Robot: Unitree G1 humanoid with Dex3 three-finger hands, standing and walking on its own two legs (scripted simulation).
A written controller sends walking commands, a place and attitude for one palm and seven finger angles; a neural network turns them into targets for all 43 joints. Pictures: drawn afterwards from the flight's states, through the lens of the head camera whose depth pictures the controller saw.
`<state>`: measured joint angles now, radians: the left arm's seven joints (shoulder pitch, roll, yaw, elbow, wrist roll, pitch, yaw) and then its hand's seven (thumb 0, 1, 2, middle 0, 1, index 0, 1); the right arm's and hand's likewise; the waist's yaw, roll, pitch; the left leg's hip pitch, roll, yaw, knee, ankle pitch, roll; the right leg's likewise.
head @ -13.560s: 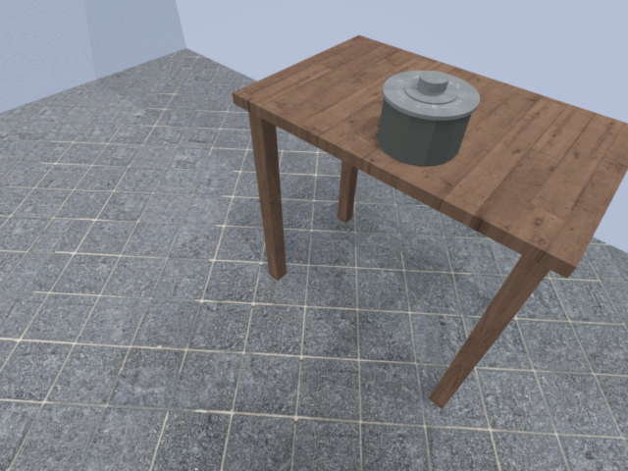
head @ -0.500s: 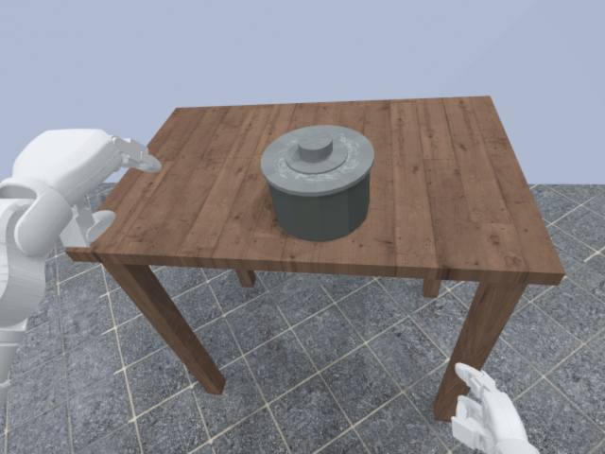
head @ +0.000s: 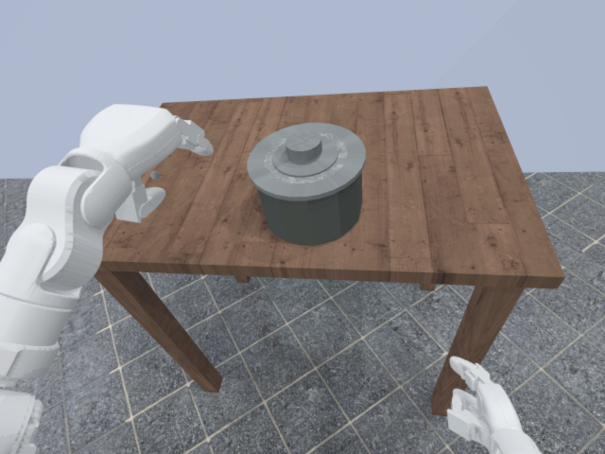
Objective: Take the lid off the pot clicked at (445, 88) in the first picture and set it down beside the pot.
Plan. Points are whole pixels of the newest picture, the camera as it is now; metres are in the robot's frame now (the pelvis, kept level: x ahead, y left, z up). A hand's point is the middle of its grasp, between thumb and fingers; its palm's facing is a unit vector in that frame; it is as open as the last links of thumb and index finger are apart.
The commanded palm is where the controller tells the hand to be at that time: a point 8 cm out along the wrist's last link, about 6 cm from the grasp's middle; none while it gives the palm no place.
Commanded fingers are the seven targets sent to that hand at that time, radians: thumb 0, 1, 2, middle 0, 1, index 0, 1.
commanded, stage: move the open hand above the knob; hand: left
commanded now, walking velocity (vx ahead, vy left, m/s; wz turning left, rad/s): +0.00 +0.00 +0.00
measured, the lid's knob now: (303, 145) +0.52 +0.04 +0.15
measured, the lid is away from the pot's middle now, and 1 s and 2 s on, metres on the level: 0.00 0.00 0.00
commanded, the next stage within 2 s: none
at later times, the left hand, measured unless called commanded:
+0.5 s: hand (230, 166) +0.40 +0.12 +0.20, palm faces -0.06 -0.04 -1.00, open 9.7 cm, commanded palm +0.39 +0.13 +0.28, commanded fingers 0.00 -0.32 1.63 -0.89 -0.08 -0.89 -0.08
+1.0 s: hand (274, 101) +0.48 +0.06 +0.24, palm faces +0.03 -0.02 -1.00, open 9.6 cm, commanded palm +0.44 +0.07 +0.28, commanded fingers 0.00 -0.32 1.63 -0.89 -0.08 -0.89 -0.08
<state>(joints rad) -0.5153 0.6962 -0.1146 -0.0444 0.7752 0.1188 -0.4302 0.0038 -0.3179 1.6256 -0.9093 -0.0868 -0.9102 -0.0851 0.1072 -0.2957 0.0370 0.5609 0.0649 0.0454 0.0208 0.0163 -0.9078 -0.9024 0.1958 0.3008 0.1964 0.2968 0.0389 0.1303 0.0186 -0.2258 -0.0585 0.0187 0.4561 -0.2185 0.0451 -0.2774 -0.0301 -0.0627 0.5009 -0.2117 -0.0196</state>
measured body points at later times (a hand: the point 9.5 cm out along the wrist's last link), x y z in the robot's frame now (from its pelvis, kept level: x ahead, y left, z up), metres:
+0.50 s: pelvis +0.02 -0.01 +0.00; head +0.02 -0.07 +0.44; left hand +0.40 +0.12 +0.26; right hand +0.22 -0.22 -0.11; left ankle +0.02 +0.09 -0.74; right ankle +0.04 -0.11 -0.74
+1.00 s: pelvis +0.03 -0.01 +0.00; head +0.04 -0.07 +0.45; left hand +0.47 +0.06 +0.30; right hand +0.20 -0.25 -0.12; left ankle +0.02 +0.09 -0.74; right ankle +0.04 -0.11 -0.74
